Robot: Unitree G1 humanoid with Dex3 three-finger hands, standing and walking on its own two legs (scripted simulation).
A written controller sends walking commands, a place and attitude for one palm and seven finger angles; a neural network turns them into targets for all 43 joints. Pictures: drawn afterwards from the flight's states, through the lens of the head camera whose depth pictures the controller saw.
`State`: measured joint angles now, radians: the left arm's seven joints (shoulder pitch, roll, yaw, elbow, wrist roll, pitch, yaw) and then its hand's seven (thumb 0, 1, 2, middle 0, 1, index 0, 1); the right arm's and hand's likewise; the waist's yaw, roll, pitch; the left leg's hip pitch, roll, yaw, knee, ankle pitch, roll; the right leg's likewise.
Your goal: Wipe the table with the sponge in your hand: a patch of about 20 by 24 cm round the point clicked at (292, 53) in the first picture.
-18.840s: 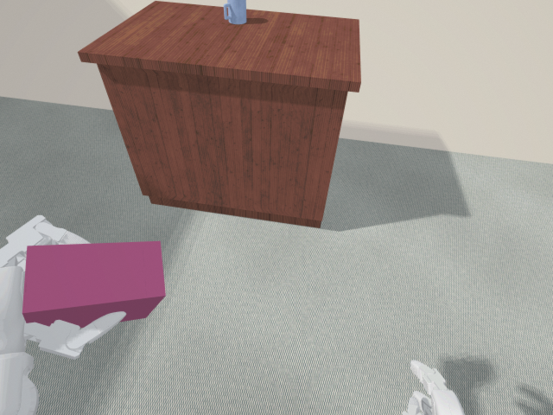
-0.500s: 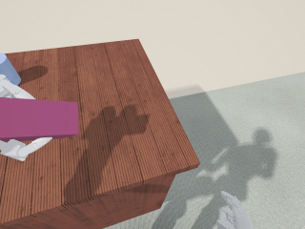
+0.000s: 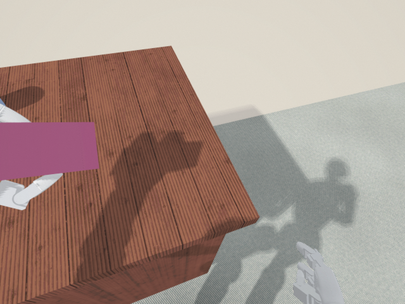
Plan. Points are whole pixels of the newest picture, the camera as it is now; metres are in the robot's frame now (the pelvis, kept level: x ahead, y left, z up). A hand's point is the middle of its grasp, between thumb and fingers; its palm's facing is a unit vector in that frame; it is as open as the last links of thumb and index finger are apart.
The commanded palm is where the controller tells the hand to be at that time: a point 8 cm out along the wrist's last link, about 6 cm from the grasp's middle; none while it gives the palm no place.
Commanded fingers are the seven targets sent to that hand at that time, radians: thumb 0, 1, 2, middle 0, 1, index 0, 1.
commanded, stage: come to a stop and stand still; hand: left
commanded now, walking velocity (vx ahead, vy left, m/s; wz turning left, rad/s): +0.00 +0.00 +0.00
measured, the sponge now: (54, 151) +0.27 +0.25 +0.18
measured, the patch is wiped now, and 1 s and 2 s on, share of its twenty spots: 0.00 0.00 0.00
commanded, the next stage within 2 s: look again from close up in 0.66 s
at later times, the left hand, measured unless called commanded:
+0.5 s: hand (35, 195) +0.21 +0.25 +0.17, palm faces +0.41 -0.86 -0.30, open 9.8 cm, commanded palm +0.15 +0.29 +0.18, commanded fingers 0.00 0.10 1.30 -1.20 -1.60 -1.20 -1.60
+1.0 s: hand (26, 204) +0.20 +0.27 +0.15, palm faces +0.40 -0.84 -0.35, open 9.8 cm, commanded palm +0.14 +0.30 +0.18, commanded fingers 0.00 0.10 1.30 -1.20 -1.60 -1.20 -1.60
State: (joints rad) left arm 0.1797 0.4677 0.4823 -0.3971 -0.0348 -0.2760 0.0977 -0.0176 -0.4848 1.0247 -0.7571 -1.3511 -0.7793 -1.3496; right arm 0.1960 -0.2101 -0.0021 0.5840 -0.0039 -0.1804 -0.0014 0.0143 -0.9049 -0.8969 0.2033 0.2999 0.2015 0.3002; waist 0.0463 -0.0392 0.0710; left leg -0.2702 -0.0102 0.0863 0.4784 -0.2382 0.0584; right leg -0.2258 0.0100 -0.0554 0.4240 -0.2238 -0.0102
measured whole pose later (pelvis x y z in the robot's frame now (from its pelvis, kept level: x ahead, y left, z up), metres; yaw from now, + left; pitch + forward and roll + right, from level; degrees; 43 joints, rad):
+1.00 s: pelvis -0.01 +0.01 +0.00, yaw +1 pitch -1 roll -2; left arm 0.41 0.35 0.34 -0.44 -0.03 -0.19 0.11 -0.02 -0.48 1.03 -0.76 -1.35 -0.78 -1.35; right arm 0.22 -0.19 0.02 0.58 0.00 -0.12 -0.05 0.01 -0.90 -0.90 0.21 0.30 0.20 0.30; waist 0.02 -0.02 0.05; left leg -0.21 -0.03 0.08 0.43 -0.21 0.08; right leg -0.16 -0.01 -0.06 0.37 -0.19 0.01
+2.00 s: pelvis -0.01 -0.07 -0.01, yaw +1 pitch +0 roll -1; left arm 0.48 0.39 0.38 -0.55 -0.09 -0.16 0.10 -0.02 -0.48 1.03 -0.76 -1.35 -0.78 -1.35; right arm 0.21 -0.23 -0.04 0.57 0.02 -0.08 -0.05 0.01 -0.91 -0.90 0.20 0.30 0.20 0.30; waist -0.01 -0.02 0.06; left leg -0.29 0.09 0.02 0.56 -0.27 0.00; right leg -0.21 0.11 -0.11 0.44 -0.24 -0.11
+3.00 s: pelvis +0.00 +0.02 +0.00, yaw +2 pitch -1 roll -1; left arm 0.47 0.38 0.36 -0.53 -0.04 -0.17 0.12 -0.02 -0.48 1.04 -0.76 -1.35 -0.77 -1.35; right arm 0.21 -0.17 0.01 0.58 0.00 -0.09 -0.05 0.01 -0.90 -0.90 0.21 0.30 0.20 0.30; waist 0.02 -0.02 0.09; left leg -0.20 -0.06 0.07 0.41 -0.21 0.08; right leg -0.15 -0.03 -0.07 0.37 -0.21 0.02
